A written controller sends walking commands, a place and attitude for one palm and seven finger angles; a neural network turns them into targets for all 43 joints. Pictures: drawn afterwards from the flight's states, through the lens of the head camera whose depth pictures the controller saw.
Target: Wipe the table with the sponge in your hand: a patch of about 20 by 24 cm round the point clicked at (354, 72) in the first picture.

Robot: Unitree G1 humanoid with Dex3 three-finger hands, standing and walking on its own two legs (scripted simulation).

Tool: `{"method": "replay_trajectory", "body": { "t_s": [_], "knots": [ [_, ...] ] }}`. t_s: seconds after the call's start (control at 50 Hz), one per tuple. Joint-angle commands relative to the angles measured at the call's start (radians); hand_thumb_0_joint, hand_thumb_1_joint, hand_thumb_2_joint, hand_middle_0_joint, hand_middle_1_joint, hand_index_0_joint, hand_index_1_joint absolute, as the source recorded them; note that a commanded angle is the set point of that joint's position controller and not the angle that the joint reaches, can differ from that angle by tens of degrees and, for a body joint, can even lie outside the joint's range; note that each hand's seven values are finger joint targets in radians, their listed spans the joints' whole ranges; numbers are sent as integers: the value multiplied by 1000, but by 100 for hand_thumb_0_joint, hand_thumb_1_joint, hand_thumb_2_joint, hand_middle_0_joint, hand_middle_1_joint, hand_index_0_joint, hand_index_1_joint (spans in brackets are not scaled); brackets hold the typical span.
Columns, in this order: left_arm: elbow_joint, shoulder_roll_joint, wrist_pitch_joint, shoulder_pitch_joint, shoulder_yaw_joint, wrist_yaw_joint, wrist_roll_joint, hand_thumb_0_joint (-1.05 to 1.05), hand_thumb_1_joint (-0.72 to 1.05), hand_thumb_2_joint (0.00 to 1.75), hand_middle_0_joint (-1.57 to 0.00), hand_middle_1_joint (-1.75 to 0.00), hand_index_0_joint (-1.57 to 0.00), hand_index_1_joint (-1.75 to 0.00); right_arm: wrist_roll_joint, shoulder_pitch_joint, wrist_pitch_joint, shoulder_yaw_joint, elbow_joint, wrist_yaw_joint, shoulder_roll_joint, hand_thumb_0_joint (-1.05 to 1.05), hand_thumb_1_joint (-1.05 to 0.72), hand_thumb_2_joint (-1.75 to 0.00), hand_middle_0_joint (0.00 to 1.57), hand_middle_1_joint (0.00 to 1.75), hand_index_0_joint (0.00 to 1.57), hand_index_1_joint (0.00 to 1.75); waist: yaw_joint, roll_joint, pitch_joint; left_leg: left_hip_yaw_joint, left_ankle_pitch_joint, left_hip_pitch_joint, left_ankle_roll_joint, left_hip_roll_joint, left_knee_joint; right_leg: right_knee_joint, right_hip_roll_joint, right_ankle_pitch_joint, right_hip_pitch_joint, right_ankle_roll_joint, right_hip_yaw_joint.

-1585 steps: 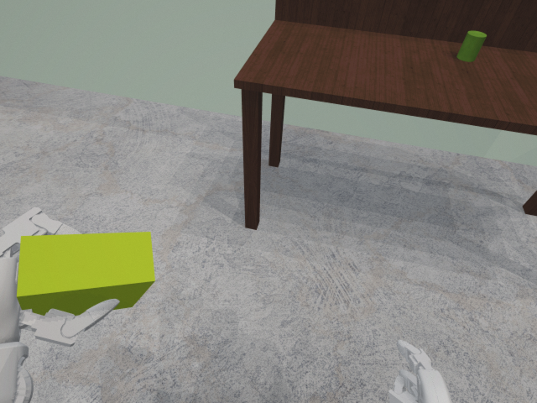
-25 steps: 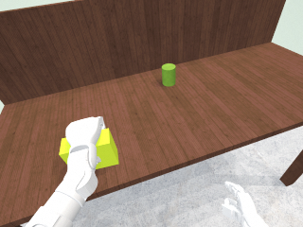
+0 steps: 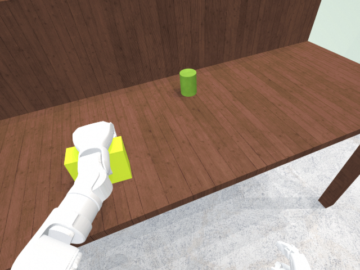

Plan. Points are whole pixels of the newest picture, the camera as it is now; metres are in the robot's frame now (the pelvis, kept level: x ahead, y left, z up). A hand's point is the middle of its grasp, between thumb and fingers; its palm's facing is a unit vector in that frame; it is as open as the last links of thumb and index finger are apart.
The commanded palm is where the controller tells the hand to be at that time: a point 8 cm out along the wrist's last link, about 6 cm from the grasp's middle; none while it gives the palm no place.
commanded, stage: wipe forward along the third lane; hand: left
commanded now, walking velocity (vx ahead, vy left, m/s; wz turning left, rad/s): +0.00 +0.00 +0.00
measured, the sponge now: (103, 168) +0.35 +0.24 +0.03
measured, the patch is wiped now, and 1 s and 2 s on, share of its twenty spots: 0.80 0.95 0.95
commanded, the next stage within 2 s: wipe back along the third lane in 1.12 s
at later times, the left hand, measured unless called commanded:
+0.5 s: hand (101, 139) +0.41 +0.25 +0.08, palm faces -0.06 -0.03 -1.00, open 9.6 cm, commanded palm +0.39 +0.25 +0.12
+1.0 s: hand (100, 125) +0.46 +0.27 +0.08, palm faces -0.07 -0.03 -1.00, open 9.6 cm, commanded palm +0.45 +0.27 +0.12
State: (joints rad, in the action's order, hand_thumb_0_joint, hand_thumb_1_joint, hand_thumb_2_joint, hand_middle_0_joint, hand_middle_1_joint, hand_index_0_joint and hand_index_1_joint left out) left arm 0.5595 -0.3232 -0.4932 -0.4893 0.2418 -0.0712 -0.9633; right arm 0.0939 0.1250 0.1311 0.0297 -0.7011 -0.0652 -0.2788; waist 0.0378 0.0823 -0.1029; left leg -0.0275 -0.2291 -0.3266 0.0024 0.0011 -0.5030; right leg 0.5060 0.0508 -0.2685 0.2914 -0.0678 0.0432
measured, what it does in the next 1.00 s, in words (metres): stands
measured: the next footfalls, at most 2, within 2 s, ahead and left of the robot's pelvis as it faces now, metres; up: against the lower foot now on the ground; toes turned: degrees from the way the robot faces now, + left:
none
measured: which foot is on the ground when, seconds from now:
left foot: down 0.00-1.00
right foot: down 0.00-1.00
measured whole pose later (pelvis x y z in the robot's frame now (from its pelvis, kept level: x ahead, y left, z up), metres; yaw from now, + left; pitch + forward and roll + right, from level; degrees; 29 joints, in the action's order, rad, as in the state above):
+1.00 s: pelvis +0.01 +0.03 +0.00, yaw -1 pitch +11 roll -1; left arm 1.06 -0.39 -0.36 -0.87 0.12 -0.16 -1.01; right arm 0.07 0.23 0.14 0.01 -0.75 -0.04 -0.27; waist -0.05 0.05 -0.14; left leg -0.01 -0.26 -0.48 -0.03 0.01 -0.56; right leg 0.50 0.04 -0.26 0.43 -0.03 0.03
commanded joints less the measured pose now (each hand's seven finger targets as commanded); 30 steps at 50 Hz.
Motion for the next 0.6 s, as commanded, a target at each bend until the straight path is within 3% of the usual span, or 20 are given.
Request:
{"method": "replay_trajectory", "body": {
  "t_s": [0.0,0.04,0.08,0.12,0.16,0.18,0.2,0.22,0.26,0.28,0.3,0.36,0.38,0.4,0.44,0.48,0.5,0.52,0.54,0.58],
  "knots": [
    [-10,-157,23,-323,-52,-34,-24,0,10,130,-120,-160,-120,-160,-3,-150,-45,-35,148,-8,-106,0,-90,-90,20,30,20,30,-22,-166,-131,26,44,16,-51,44,37,-111,-31,144,-52,25,-80],
    [16,-121,32,-315,-34,-41,-23,0,10,130,-120,-160,-120,-160,-1,-132,-49,-43,144,-3,-105,0,-90,-90,20,30,20,30,-25,-180,-147,29,57,18,-53,44,27,-107,-31,175,-48,25,-78],
    [27,-198,36,-279,-112,-47,-20,0,10,130,-120,-160,-120,-160,-7,-130,-44,-44,142,-1,-113,0,-90,-90,20,30,20,30,-3,-176,-176,23,87,11,-51,42,29,-104,-29,230,-83,20,-92],
    [22,-160,39,-290,-73,-52,-13,0,10,130,-120,-160,-120,-160,-3,-119,-40,-47,147,1,-108,0,-90,-90,20,30,20,30,-15,-174,-188,36,90,8,-54,45,21,-100,-34,252,-97,28,-86],
    [51,-166,38,-333,-69,-54,-22,0,10,130,-120,-160,-120,-160,-1,-115,-37,-46,138,2,-113,0,-90,-90,20,30,20,30,-27,-171,-156,33,79,-1,-52,40,25,-99,-33,235,-67,27,-80],
    [58,-206,38,-313,-114,-56,-19,0,10,130,-120,-160,-120,-160,-2,-117,-36,-45,139,2,-114,0,-90,-90,20,30,20,30,-12,-169,-157,25,78,-11,-51,40,34,-104,-29,222,-73,22,-86],
    [64,-179,41,-343,-79,-58,-25,0,10,130,-120,-160,-120,-160,-2,-111,-35,-46,138,2,-114,0,-90,-90,20,30,20,30,-30,-181,-150,32,77,-4,-54,40,29,-101,-31,220,-64,28,-74],
    [73,-164,42,-352,-65,-58,-24,0,10,130,-120,-160,-120,-160,-1,-105,-36,-47,139,2,-112,0,-90,-90,20,30,20,30,-31,-170,-150,33,69,-3,-55,40,29,-105,-31,206,-53,28,-73],
    [109,-197,44,-373,-86,-63,-34,0,10,130,-120,-160,-120,-160,-2,-97,-34,-47,129,2,-116,0,-90,-90,20,30,20,30,-32,-169,-146,34,65,-10,-54,40,27,-105,-32,197,-46,28,-74],
    [120,-246,46,-367,-135,-65,-35,0,10,130,-120,-160,-120,-160,-4,-98,-32,-46,127,1,-120,0,-90,-90,20,30,20,30,-18,-162,-156,24,69,-16,-52,38,35,-105,-28,191,-52,21,-81],
    [116,-201,52,-399,-84,-64,-35,0,10,130,-120,-160,-120,-160,-3,-93,-32,-46,131,-1,-115,0,-90,-90,20,30,20,30,-37,-166,-155,33,65,-14,-56,41,28,-103,-32,192,-50,29,-73],
    [159,-218,59,-430,-94,-69,-46,0,10,130,-120,-160,-120,-160,-4,-79,-30,-48,121,2,-117,0,-90,-90,20,30,20,30,-42,-159,-172,32,69,-13,-53,37,24,-96,-32,199,-40,27,-69],
    [159,-237,61,-430,-118,-69,-41,0,10,130,-120,-160,-120,-160,-3,-84,-29,-46,126,1,-116,0,-90,-90,20,30,20,30,-27,-141,-174,27,65,-19,-52,38,34,-103,-29,181,-41,22,-72],
    [171,-226,67,-475,-91,-71,-47,0,10,130,-120,-160,-120,-160,-4,-74,-28,-45,121,-1,-116,0,-90,-90,20,30,20,30,-50,-144,-167,29,58,-12,-55,37,26,-100,-31,170,-28,27,-66],
    [218,-219,72,-520,-80,-75,-57,0,10,130,-120,-160,-120,-160,-3,-60,-30,-45,113,0,-117,0,-90,-90,20,30,20,30,-61,-146,-153,25,43,-24,-53,34,27,-98,-30,140,2,27,-58],
    [233,-253,79,-523,-121,-78,-59,0,10,130,-120,-160,-120,-160,-7,-57,-29,-47,112,0,-118,0,-90,-90,20,30,20,30,-43,-129,-184,20,65,-17,-52,33,29,-97,-27,158,-6,19,-63],
    [235,-224,83,-557,-82,-80,-59,0,10,130,-120,-160,-120,-160,-8,-47,-30,-47,112,-1,-116,0,-90,-90,20,30,20,30,-63,-127,-194,26,68,-9,-56,34,19,-92,-30,165,-7,25,-57],
    [263,-236,86,-580,-93,-84,-63,0,10,130,-120,-160,-120,-160,-9,-32,-30,-49,102,-1,-117,0,-90,-90,20,30,20,30,-69,-147,-197,23,69,-13,-55,31,16,-89,-29,171,-1,26,-53],
    [276,-220,90,-599,-75,-83,-68,0,10,130,-120,-160,-120,-160,-9,-28,-31,-48,102,1,-116,0,-90,-90,20,30,20,30,-75,-127,-193,23,67,-17,-54,32,15,-87,-30,168,10,26,-52],
    [295,-253,98,-602,-115,-87,-70,0,10,130,-120,-160,-120,-160,-12,-22,-31,-51,97,2,-119,0,-90,-90,20,30,20,30,-63,-123,-213,16,85,-17,-53,27,16,-85,-27,182,9,20,-53]
  ]
}}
